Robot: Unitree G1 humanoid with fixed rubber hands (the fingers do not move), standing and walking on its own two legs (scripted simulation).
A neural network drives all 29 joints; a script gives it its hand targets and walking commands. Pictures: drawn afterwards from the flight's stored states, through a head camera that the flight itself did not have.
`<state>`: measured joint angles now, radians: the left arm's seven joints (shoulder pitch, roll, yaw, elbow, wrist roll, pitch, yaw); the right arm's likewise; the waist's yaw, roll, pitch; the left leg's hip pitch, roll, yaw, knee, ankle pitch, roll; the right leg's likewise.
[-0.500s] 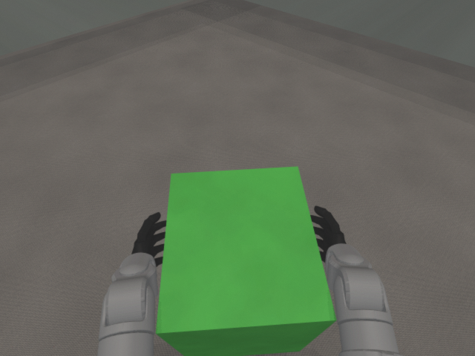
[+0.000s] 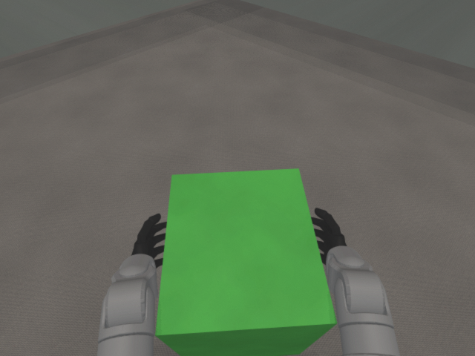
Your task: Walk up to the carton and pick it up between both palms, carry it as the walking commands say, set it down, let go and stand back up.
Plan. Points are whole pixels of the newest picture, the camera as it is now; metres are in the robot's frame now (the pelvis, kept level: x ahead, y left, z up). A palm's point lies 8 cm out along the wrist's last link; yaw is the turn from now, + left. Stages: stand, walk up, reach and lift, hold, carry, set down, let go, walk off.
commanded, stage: hold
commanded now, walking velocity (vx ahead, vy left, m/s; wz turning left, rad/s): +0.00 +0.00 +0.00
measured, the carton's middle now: (240, 271) +0.28 +0.00 -0.04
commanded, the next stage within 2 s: carry in 1.02 s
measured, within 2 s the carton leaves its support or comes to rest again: neither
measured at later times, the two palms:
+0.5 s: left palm (144, 262) +0.27 +0.16 +0.03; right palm (333, 254) +0.27 -0.15 +0.03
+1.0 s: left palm (144, 262) +0.26 +0.16 +0.03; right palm (334, 255) +0.27 -0.15 +0.03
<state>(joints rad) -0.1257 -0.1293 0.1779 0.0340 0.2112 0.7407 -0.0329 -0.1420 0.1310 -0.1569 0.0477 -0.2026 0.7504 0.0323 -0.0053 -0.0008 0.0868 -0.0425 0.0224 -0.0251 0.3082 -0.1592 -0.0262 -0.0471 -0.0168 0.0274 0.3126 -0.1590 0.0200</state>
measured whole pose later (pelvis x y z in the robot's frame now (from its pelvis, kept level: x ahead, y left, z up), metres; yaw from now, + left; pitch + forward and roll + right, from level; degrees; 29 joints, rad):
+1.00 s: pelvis -0.01 +0.00 +0.00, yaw +0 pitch -6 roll +0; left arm -0.14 -0.13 0.18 0.05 0.22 0.74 -0.04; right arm -0.14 0.13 -0.16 0.05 -0.21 0.75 0.03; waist 0.00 0.00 0.08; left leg -0.07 0.02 -0.03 0.34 -0.16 -0.03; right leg -0.07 -0.02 0.02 0.33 -0.16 0.02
